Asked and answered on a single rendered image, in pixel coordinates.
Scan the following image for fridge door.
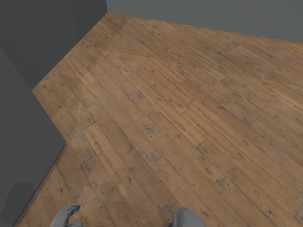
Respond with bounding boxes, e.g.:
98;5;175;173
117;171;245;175
0;45;66;227

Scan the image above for robot left hand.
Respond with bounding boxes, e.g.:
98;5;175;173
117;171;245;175
49;203;83;227

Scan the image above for robot right thigh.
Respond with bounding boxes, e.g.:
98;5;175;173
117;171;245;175
172;209;206;227

